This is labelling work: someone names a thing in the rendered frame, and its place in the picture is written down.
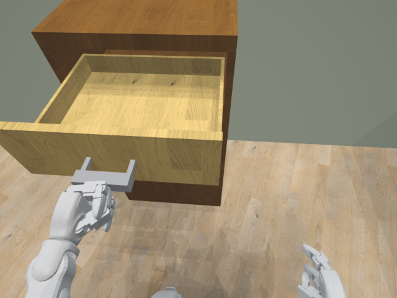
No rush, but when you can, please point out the drawer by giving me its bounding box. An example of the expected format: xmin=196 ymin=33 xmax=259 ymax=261
xmin=0 ymin=54 xmax=225 ymax=186

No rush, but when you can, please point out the cabinet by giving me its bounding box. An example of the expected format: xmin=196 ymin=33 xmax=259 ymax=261
xmin=31 ymin=0 xmax=238 ymax=206

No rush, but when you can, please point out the robot left hand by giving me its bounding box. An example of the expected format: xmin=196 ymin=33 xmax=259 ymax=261
xmin=49 ymin=181 xmax=116 ymax=246

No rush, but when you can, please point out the handle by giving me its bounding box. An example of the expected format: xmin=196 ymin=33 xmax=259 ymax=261
xmin=70 ymin=157 xmax=136 ymax=192

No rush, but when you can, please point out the left robot forearm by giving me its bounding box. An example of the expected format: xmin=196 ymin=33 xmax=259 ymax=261
xmin=24 ymin=238 xmax=80 ymax=298

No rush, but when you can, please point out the robot right hand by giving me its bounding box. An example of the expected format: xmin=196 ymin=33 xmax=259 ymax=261
xmin=298 ymin=243 xmax=348 ymax=298

